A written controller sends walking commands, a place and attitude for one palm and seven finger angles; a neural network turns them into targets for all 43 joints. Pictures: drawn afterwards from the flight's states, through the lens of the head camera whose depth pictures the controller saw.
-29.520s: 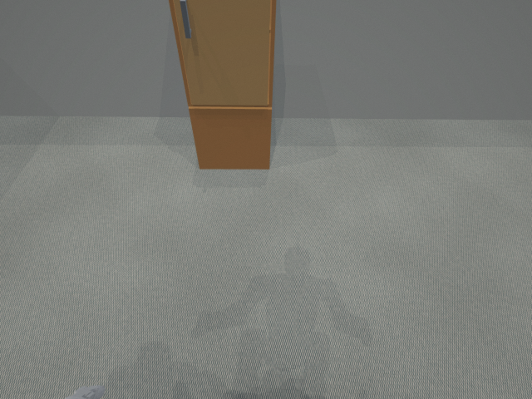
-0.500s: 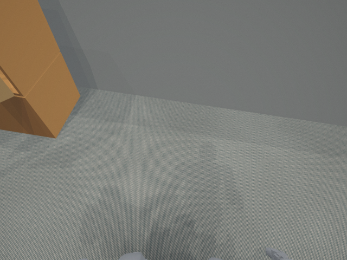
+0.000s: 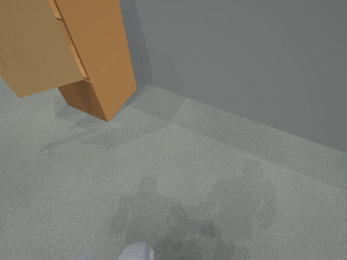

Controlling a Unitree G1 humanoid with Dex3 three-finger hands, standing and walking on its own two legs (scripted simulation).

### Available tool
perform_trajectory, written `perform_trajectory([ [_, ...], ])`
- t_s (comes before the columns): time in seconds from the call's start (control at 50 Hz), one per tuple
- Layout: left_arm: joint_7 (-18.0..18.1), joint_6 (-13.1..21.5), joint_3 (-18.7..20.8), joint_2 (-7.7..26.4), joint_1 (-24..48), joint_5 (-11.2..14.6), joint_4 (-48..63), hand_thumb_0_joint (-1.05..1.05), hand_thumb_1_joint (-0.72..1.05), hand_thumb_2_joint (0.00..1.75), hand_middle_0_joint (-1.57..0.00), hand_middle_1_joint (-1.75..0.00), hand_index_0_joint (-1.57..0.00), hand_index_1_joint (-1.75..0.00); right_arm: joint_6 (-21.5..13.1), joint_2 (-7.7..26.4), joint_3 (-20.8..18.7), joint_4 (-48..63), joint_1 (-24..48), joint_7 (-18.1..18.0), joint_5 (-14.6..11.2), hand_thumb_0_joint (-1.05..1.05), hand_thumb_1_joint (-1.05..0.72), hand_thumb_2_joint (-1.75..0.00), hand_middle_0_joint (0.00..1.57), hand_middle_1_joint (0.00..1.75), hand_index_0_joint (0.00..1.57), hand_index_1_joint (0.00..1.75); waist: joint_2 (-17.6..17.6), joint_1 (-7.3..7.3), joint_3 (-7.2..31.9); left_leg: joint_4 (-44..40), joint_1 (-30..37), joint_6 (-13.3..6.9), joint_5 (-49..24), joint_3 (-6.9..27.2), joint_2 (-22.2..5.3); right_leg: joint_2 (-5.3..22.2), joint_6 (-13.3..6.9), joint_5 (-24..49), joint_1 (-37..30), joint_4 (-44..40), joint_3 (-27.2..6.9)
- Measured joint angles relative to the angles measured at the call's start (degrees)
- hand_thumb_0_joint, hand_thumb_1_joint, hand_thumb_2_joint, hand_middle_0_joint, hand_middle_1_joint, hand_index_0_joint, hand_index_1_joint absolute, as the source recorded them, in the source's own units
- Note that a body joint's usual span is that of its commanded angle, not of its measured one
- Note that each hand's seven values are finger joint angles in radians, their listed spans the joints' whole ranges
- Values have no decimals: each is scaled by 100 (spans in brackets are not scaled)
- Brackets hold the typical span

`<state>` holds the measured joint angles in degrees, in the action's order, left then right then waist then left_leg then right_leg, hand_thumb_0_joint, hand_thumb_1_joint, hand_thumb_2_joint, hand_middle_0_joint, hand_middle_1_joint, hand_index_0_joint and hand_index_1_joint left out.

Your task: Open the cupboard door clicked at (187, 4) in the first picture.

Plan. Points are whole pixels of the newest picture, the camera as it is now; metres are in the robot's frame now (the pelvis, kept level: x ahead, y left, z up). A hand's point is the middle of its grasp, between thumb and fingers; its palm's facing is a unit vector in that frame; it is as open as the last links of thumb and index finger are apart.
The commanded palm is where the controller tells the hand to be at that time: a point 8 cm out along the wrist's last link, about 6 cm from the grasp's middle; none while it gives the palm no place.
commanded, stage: turn to face it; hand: left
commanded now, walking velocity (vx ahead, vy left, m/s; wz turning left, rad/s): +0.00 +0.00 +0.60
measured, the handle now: out of the picture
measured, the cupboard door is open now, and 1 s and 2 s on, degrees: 52 52 52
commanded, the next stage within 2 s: take the last steps up to it in 0.64 s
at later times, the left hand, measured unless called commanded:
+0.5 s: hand out of the picture +0.07 +0.23 -0.16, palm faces +0.27 -0.92 -0.30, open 7.3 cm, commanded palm none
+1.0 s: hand out of the picture -0.01 +0.21 -0.17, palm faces +0.45 -0.87 -0.20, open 7.3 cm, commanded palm none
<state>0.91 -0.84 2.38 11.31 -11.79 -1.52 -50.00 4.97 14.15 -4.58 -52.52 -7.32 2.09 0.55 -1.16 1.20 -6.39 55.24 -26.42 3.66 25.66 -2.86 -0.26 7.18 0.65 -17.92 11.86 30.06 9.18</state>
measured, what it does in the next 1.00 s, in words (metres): steps on the spot, turning left: left foot, then right foot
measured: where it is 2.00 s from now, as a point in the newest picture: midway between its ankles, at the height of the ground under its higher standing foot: (138, 241)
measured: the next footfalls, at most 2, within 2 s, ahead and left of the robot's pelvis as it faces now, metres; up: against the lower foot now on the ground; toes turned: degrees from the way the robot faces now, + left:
left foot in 0.12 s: +0.04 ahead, +0.13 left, +0.00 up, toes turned +9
right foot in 0.48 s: +0.08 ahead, -0.12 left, +0.00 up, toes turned +12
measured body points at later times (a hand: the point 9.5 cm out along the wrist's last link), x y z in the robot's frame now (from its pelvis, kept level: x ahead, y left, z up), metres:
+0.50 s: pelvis +0.02 -0.01 -0.01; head +0.07 -0.01 +0.43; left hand +0.05 +0.27 -0.14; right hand +0.16 -0.23 -0.16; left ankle +0.00 +0.13 -0.73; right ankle +0.04 -0.13 -0.74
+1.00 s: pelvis +0.03 +0.01 +0.00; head +0.06 +0.04 +0.45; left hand -0.04 +0.26 -0.16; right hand +0.19 -0.18 -0.14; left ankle -0.01 +0.10 -0.74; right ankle +0.07 -0.12 -0.68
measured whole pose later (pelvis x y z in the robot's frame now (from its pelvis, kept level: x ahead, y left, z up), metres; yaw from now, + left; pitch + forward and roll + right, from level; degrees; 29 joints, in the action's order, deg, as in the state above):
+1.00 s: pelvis +0.03 +0.01 +0.00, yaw +25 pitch +0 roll +0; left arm -1.3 -2.0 3.9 12.8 -12.5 -1.4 -57.5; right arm -0.5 10.2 -1.3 -55.5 -12.2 -0.4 1.4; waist -1.7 -0.9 -3.9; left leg 27.1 -12.8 -2.6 14.8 -0.7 1.6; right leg 4.7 1.6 -25.6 25.4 58.1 3.8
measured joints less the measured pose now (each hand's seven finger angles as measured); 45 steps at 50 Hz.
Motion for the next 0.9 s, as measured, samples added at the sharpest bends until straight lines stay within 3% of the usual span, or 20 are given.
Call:
perform_trajectory([
  [0.08, -46, 15, 15, 34, -92, -2, -70, 1, 90, 89, -20, -30, -21, -30, -70, -41, 71, 56, 117, 8, -17, 1, -91, -89, 19, 30, 19, 30, -180, -94, -31, -1362, 572, -73, -241, -198, 4, 199, 114, -189, 27, 253, 269],
  [0.12, -78, -24, 46, 71, -200, 37, -89, 1, 90, 89, -20, -30, -21, -30, -162, 9, 102, 166, 115, 24, 1, 1, -91, -89, 19, 30, 19, 30, -132, -101, 61, -2183, 895, -268, -1089, -144, -44, 251, 211, -418, 244, 750, 398],
  [0.18, -56, -231, 119, 252, -71, 49, -205, 1, 91, 89, -20, -30, -21, -30, -293, -73, 123, 230, 168, -43, 46, 1, -91, -89, 20, 30, 19, 30, -257, -124, 11, -1811, 670, -543, -843, -13, 69, 134, 352, -1342, 951, 2350, -210],
  [0.24, -52, -309, 188, 353, 104, 47, -281, 1, 91, 89, -20, -29, -21, -30, -329, -132, 163, 242, 72, -142, 72, 1, -91, -89, 20, 30, 20, 30, -202, -127, 39, -2028, 713, -522, -839, 201, 105, -82, 395, -1100, 1435, 3173, -571],
  [0.34, -74, -256, 215, 394, 283, 59, -160, 1, 91, 90, -20, -29, -20, -30, -314, -184, 212, 134, -76, -187, 84, 1, -91, -89, 20, 30, 20, 30, -38, -136, 67, -2510, 892, -472, -1144, 494, 130, -242, 394, -765, 1502, 2693, -778],
  [0.42, -75, -201, 180, 350, 375, 75, -70, 1, 91, 90, -20, -29, -20, -30, -249, -201, 197, 58, -179, -174, 94, 1, -90, -89, 20, 30, 20, 30, 129, -67, 106, -2502, 874, -367, -1155, 738, 133, -412, 344, -648, 1064, 1577, -771],
  [0.46, -75, -129, 154, 323, 366, 85, -22, 1, 91, 90, -20, -29, -20, -30, -212, -203, 181, 23, -235, -171, 72, 1, -90, -89, 20, 30, 20, 30, 171, -55, 147, -2341, 798, -287, -1073, 836, 169, -489, 303, -211, 661, 729, -722],
  [0.48, -69, -68, 142, 324, 321, 71, 15, 1, 91, 90, -20, -29, -20, -30, -196, -205, 170, 21, -277, -164, 45, 1, -90, -89, 20, 30, 20, 30, 136, -70, 204, -2177, 706, -251, -989, 843, 230, -461, 163, -74, 466, 303, -722],
  [0.52, -33, 9, 105, 177, 317, 29, -30, 0, 91, 90, -20, -29, -20, -30, -144, -114, 111, -41, -226, -160, 18, 1, -90, -89, 20, 30, 20, 30, 304, -53, 134, -1284, 421, -234, -172, 833, 237, -488, -57, -156, 441, 414, -604],
  [0.58, 3, 49, 25, -4, 196, 29, -72, 0, 91, 90, -20, -29, -20, -30, -69, -37, 65, -151, -149, -155, 16, 1, -91, -89, 20, 30, 20, 30, 341, -25, 53, 291, 5, -177, 220, 568, 249, -394, -102, -122, 227, 311, -461],
  [0.62, 13, 45, -5, -74, 94, 20, -126, 0, 91, 90, -20, -29, -21, -30, -47, -46, 61, -199, -110, -135, 3, 1, -91, -89, 20, 30, 20, 30, 263, -19, 41, 599, -54, -129, 170, 383, 190, -318, -91, -54, 72, 139, -390],
  [0.74, -13, 54, -25, -120, -155, -16, -352, 0, 91, 89, -20, -29, -21, -30, -93, -169, 127, -269, 11, -103, -29, 1, -91, -89, 19, 30, 19, 30, -49, -125, 53, -737, 463, -103, 61, 65, 77, -141, -19, -17, -115, -63, -179],
  [0.8, -29, 47, 9, -66, -288, 25, -502, 0, 91, 89, -20, -30, -21, -30, -215, -206, 196, -272, 51, -116, -17, 1, -91, -89, 19, 30, 19, 30, -118, -177, 90, -2049, 1004, -178, -650, -11, 69, -109, 75, -182, -49, 193, -71],
  [0.84, -62, -29, 58, 10, -335, 58, -591, 1, 91, 89, -20, -30, -21, -30, -316, -239, 219, -244, 39, -125, 38, 1, -91, -89, 19, 30, 19, 30, -178, -195, 136, -2249, 1048, -453, -949, 26, 97, -72, 152, -661, 189, 755, -80],
  [0.9, -103, -197, 119, 124, -251, 23, -744, 1, 91, 89, -20, -29, -21, -30, -420, -331, 272, -187, -71, -184, 94, 1, -91, -89, 20, 30, 19, 30, -229, -232, 158, -2174, 1020, -618, -818, 46, 139, -206, 131, -1259, 837, 2284, -411],
])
